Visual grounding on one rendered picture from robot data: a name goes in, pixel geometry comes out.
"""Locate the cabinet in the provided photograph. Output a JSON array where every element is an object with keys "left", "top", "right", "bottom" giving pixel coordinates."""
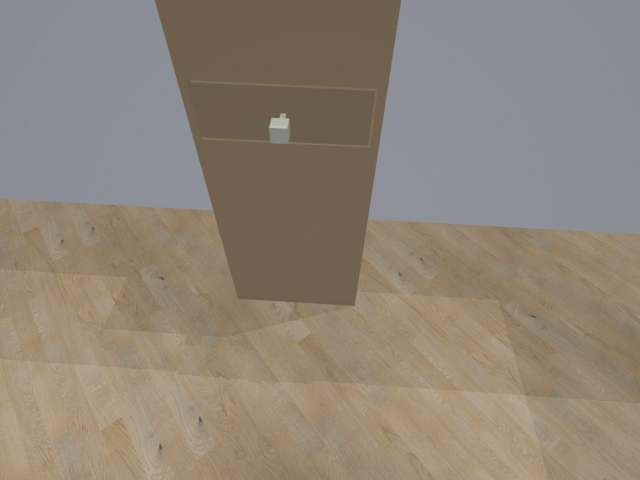
[{"left": 155, "top": 0, "right": 401, "bottom": 306}]

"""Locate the drawer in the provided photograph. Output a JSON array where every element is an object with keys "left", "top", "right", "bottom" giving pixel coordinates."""
[{"left": 189, "top": 80, "right": 375, "bottom": 146}]

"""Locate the handle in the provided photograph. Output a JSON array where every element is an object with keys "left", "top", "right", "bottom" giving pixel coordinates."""
[{"left": 269, "top": 113, "right": 290, "bottom": 144}]

